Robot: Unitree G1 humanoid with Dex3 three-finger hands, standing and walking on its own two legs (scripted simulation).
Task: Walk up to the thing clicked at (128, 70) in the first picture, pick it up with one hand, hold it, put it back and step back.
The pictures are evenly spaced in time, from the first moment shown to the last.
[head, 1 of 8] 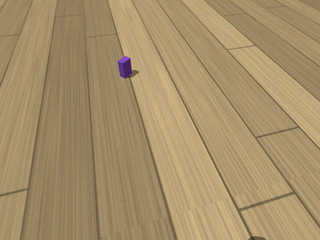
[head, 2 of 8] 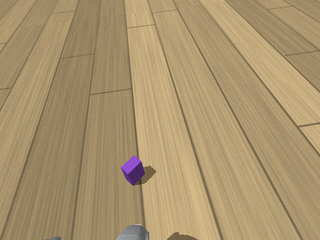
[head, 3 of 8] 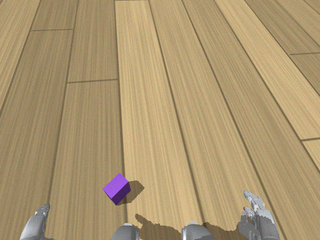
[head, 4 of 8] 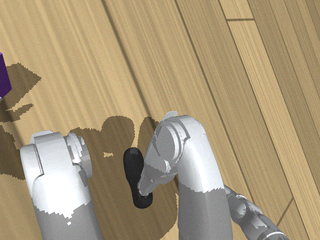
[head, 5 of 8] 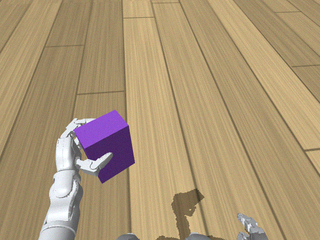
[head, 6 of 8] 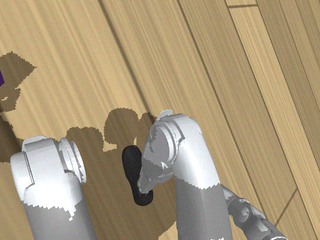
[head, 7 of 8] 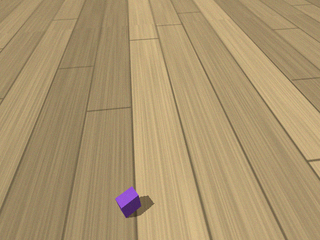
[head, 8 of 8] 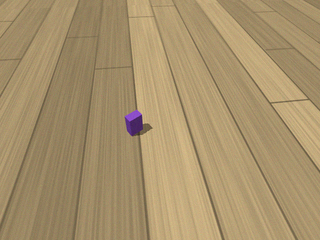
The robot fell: no
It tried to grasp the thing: yes
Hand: left
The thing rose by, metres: 0.66
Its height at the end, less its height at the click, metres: +0.00
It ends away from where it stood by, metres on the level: 0.02
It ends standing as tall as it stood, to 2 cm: yes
